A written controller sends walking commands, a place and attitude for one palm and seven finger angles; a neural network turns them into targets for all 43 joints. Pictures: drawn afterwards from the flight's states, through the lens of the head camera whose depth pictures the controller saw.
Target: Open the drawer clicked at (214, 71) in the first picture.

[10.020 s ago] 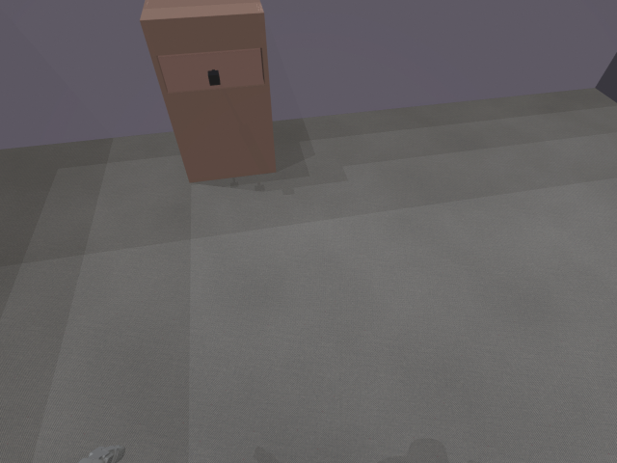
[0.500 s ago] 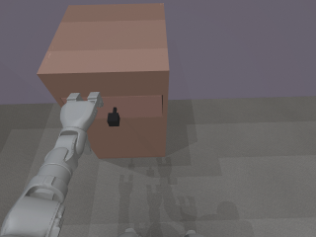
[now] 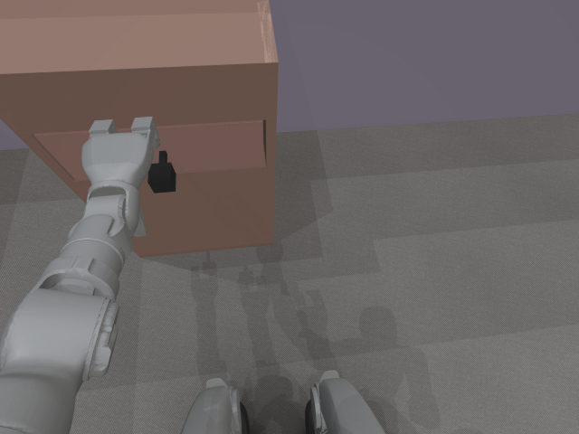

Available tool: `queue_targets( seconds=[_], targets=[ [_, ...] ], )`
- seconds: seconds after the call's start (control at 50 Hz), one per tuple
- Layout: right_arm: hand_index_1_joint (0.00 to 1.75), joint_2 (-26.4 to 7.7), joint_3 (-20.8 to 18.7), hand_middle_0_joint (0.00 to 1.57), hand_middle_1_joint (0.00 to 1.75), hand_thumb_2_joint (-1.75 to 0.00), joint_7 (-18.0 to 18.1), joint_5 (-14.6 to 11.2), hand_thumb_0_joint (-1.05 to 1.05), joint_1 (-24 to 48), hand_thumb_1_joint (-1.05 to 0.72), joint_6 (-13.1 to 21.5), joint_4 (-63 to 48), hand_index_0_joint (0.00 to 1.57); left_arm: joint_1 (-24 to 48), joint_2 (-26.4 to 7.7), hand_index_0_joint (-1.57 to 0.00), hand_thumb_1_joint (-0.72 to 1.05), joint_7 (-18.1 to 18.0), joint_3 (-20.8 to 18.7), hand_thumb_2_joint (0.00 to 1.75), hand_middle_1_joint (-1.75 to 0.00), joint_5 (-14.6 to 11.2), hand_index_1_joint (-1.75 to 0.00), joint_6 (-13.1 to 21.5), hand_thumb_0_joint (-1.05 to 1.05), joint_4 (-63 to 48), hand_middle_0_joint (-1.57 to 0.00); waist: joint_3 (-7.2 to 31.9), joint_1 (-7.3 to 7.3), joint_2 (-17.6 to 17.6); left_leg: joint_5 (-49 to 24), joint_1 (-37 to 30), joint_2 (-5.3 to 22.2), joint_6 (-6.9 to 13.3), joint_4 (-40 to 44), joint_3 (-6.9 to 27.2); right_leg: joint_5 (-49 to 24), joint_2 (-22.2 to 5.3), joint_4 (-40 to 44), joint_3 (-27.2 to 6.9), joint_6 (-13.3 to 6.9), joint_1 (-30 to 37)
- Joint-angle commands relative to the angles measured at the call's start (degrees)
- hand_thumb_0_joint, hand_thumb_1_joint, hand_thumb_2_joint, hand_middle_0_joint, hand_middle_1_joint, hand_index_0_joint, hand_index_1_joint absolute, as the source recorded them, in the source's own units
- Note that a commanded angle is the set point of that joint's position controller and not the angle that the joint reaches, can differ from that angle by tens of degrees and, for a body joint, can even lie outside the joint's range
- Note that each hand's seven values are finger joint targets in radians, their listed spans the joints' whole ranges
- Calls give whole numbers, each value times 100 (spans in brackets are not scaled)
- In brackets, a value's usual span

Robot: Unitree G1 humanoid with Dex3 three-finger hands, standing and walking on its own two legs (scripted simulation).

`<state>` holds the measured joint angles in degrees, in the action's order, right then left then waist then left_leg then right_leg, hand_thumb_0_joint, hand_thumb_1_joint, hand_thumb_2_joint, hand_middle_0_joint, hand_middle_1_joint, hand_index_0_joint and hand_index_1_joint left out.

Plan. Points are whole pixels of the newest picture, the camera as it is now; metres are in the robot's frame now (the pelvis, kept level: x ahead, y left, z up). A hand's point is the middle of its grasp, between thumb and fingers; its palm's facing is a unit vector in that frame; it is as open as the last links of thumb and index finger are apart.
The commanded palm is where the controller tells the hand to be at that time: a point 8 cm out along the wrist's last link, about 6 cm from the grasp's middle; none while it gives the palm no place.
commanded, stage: move the hooked fingers above the handle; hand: left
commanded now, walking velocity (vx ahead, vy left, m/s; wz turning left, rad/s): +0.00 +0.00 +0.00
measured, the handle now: (162, 169) +0.58 +0.18 -0.13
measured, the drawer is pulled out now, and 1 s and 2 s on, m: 0.00 0.00 0.00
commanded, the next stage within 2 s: none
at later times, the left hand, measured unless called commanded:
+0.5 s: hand (145, 174) +0.53 +0.19 -0.07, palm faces -0.07 -0.01 -1.00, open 13.8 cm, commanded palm +0.52 +0.17 -0.01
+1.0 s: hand (141, 177) +0.53 +0.20 -0.07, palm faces -0.05 -0.03 -1.00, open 13.9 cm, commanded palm +0.52 +0.18 -0.01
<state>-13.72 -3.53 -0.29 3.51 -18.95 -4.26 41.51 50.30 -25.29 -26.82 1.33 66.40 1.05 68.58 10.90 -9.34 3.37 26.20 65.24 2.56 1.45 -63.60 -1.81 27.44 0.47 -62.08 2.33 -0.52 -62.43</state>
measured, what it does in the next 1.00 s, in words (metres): stands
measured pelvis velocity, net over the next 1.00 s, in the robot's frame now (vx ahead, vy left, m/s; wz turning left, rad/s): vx -0.01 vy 0.00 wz -0.02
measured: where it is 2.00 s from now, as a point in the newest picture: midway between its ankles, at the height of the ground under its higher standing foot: outside the picture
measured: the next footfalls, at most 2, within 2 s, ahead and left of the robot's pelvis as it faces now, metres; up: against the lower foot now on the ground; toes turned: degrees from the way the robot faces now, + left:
none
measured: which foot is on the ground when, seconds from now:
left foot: down 0.00-1.00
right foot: down 0.00-1.00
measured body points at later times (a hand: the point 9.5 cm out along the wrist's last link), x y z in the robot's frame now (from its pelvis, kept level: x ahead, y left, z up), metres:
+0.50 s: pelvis -0.01 +0.00 -0.04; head +0.17 +0.00 +0.37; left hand +0.53 +0.19 -0.01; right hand -0.04 -0.25 -0.16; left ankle +0.02 +0.11 -0.65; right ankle +0.01 -0.12 -0.65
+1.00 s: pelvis -0.01 +0.00 -0.04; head +0.17 +0.01 +0.37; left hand +0.53 +0.20 -0.02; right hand -0.03 -0.27 -0.16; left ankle +0.02 +0.11 -0.65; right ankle +0.01 -0.12 -0.65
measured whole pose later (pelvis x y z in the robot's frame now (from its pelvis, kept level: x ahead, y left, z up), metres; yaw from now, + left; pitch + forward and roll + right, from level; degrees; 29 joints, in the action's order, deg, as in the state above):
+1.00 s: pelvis -0.01 +0.00 -0.04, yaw -1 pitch +33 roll -4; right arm -13.9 -1.9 -0.6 3.5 -18.6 -3.5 40.5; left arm 56.0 -30.6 -24.6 -0.8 65.8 1.3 66.6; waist 10.4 -11.4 4.2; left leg 29.7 79.1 3.6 1.7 -75.4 -0.2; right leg 30.3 1.3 -72.3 3.6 -0.5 -75.2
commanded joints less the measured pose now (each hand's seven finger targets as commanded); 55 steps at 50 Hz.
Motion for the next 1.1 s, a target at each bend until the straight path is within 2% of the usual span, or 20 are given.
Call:
queue_targets(
  seconds=[0.0, 0.06, 0.12, 0.18, 0.26, 0.3, 0.4, 0.48, 0.58, 0.64, 0.68, 0.74, 0.82, 0.86, 0.9, 0.92, 0.96, 1.0, 1.04, 1.08],
  targets=[
    [30, -1023, -349, 20, 30, -90, 68, 33, 0, -1056, -90, 133, -162, 20, 2715, -1347, -30, -50, -215, -285, 30, -120, 18, -120, 75, 0, -1009, -30, 2963, -261, 375, -2119, -2226, -223, 160, 158, 347, -1826, 280, 499, 8, -128, 656],
    [30, -1009, -331, 20, 30, -90, 48, 63, 0, -1108, -90, 152, -106, 20, 3054, -1219, -30, -50, -227, -140, 30, -120, 69, -120, 48, 0, -876, -30, 2956, -433, 489, -2104, -2047, -195, 157, -37, 414, -1695, 285, 320, 48, -133, 288],
    [30, -1063, -275, 20, 30, -90, 34, 70, 0, -1149, -90, 144, -126, 20, 3083, -1660, -30, -50, -256, -396, 30, -120, 101, -120, -16, 0, -765, -30, 3100, -367, 552, -2061, -1734, -196, 170, -239, 387, -1705, 299, 133, 39, -142, 250],
    [30, -1059, -268, 20, 30, -90, 1, 80, 0, -1194, -90, 166, -128, 20, 3380, -1496, -30, -50, -245, -226, 30, -120, 137, -120, -87, 0, -752, -30, 3221, -500, 794, -2112, -1694, -154, 157, -442, 437, -1642, 302, -50, 70, -144, -80],
    [30, -1092, -237, 20, 30, -90, -36, 75, 0, -1241, -90, 130, -215, 20, 3352, -1900, -30, -50, -119, -509, 30, -120, 66, -120, -171, 0, -983, -30, 3657, -368, 887, -2319, -1719, -140, 150, -563, 453, -1839, 313, -222, 82, -150, 104],
    [30, -1106, -237, 20, 30, -90, -48, 54, 0, -1301, -90, 103, -251, 20, 3148, -2097, -30, -50, -63, -661, 30, -120, 51, -120, -177, 0, -1206, -30, 3971, -224, 941, -2513, -1902, -130, 136, -570, 462, -2018, 322, -236, 74, -153, 288],
    [30, -1082, -242, 20, 30, -90, -39, 7, 0, -1343, -90, 71, -217, 20, 3068, -1908, -30, -50, 14, -534, 30, -120, -25, -120, -214, 0, -1494, -30, 3843, -256, 806, -2498, -2073, -91, 132, -446, 516, -2004, 319, -104, 114, -134, 363],
    [30, -1057, -217, 20, 30, -90, 27, -29, 0, -1343, -90, 99, -143, 20, 3212, -1760, -30, -50, 83, -346, 30, -120, -105, -120, -162, 0, -1349, -30, 3394, -431, 513, -2025, -1793, -115, 184, -358, 472, -1734, 317, 86, 80, -108, 345],
    [30, -998, -214, 20, 30, -90, 66, -20, 0, -1309, -90, 183, -93, 20, 3276, -1441, -30, -50, 126, -84, 30, -120, -106, -120, 25, 0, -1116, -30, 2996, -549, 618, -1740, -1643, -139, 202, -370, 414, -1473, 314, 165, 69, -114, 85],
    [30, -1010, -176, 20, 30, -90, 59, -6, 0, -1292, -90, 174, -127, 20, 3085, -1512, -30, -50, 125, -149, 30, -120, -88, -120, 24, 0, -832, -30, 2726, -521, 538, -1691, -1378, -155, 213, -401, 368, -1479, 315, 131, 69, -120, 82],
    [30, -1024, -174, 20, 30, -90, 44, 2, 0, -1265, -90, 158, -194, 20, 3009, -1608, -30, -50, 109, -236, 30, -120, -55, -120, 44, 0, -850, -30, 2923, -428, 729, -1816, -1442, -169, 192, -432, 367, -1570, 314, 43, 62, -141, 73],
    [30, -1035, -166, 20, 30, -90, 19, 14, 0, -1223, -90, 124, -254, 20, 2878, -1717, -30, -50, 55, -344, 30, -120, -12, -120, 26, 0, -870, -30, 2971, -351, 705, -1863, -1372, -155, 183, -481, 342, -1632, 313, -36, 76, -142, 136],
    [30, -1063, -164, 20, 30, -90, 25, -1, 0, -1174, -90, 104, -314, 20, 3024, -1871, -30, -50, -10, -398, 30, -120, 1, -120, -12, 0, -1003, -30, 3143, -360, 684, -1774, -1282, -162, 189, -548, 345, -1598, 312, -96, 54, -133, 165],
    [30, -1058, -202, 20, 30, -90, 34, 4, 0, -1191, -90, 121, -287, 20, 3329, -1860, -30, -50, -44, -389, 30, -120, 6, -120, 42, 0, -1298, -30, 3397, -419, 759, -1984, -1569, -130, 175, -580, 435, -1665, 312, -154, 75, -132, 65],
    [30, -1073, -235, 20, 30, -90, 34, 13, 0, -1234, -90, 130, -257, 20, 3294, -1886, -30, -50, -65, -440, 30, -120, -17, -120, 80, 0, -1513, -30, 3712, -370, 925, -2205, -1873, -115, 152, -592, 475, -1787, 314, -160, 75, -130, 90],
    [30, -1070, -232, 20, 30, -90, 21, 6, 0, -1226, -90, 128, -247, 20, 3166, -1888, -30, -50, -65, -470, 30, -120, -51, -120, 56, 0, -1426, -30, 3658, -341, 918, -2181, -1852, -123, 152, -587, 450, -1773, 317, -133, 80, -132, 119],
    [30, -1056, -235, 20, 30, -90, 23, 2, 0, -1230, -90, 131, -185, 20, 3326, -1770, -30, -50, -58, -372, 30, -120, -95, -120, 33, 0, -1436, -30, 3553, -437, 814, -2163, -1866, -106, 155, -559, 483, -1749, 317, -102, 94, -120, 87],
    [30, -1084, -227, 20, 30, -90, 16, 0, 0, -1254, -90, 126, -165, 20, 3224, -1871, -30, -50, -61, -431, 30, -120, -95, -120, 6, 0, -1424, -30, 3613, -358, 950, -2172, -1957, -113, 138, -515, 490, -1715, 318, -70, 109, -133, 89],
    [30, -1056, -231, 20, 30, -90, 24, -5, 0, -1252, -90, 120, -123, 20, 3328, -1576, -30, -50, -47, -180, 30, -120, -90, -120, -51, 0, -1339, -30, 3391, -479, 831, -2072, -1956, -104, 143, -460, 516, -1599, 324, 11, 131, -125, -6],
    [30, -1060, -236, 20, 30, -90, 20, -5, 0, -1274, -90, 122, -106, 20, 3259, -1469, -30, -50, -10, -130, 30, -120, -110, -120, -68, 0, -1260, -30, 3400, -464, 921, -2146, -2131, -93, 117, -404, 561, -1556, 319, 24, 160, -134, -106]
  ],
)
